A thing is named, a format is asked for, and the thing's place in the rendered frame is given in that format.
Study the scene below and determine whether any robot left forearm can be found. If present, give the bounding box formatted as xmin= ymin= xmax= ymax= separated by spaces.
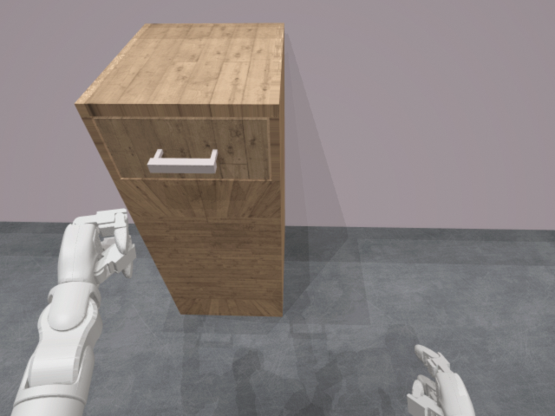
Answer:
xmin=10 ymin=281 xmax=103 ymax=416

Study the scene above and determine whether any drawer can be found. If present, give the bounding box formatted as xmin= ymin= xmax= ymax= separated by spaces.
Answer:
xmin=94 ymin=116 xmax=271 ymax=179

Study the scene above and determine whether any left robot hand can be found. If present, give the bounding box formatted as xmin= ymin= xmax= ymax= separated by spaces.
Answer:
xmin=57 ymin=208 xmax=136 ymax=289

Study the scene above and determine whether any right robot hand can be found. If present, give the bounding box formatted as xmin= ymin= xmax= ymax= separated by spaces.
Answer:
xmin=407 ymin=344 xmax=475 ymax=416

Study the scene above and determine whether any handle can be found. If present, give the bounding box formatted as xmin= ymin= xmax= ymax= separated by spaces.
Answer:
xmin=147 ymin=149 xmax=218 ymax=173

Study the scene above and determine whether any cabinet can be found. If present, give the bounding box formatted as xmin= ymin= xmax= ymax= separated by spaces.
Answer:
xmin=75 ymin=23 xmax=285 ymax=317

